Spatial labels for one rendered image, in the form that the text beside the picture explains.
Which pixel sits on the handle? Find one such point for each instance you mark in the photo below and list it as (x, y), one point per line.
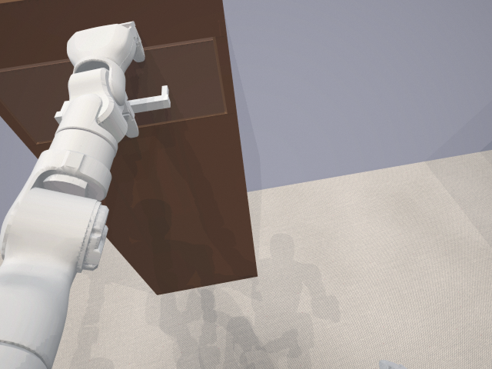
(137, 105)

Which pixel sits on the robot left upper arm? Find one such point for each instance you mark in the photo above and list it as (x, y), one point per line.
(53, 237)

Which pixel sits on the cabinet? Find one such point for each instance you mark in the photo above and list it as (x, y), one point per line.
(178, 202)

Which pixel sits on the drawer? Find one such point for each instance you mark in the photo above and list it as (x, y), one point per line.
(34, 93)

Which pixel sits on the left robot forearm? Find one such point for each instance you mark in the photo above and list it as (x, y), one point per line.
(79, 159)

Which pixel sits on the robot left hand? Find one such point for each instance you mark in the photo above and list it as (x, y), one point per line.
(118, 42)

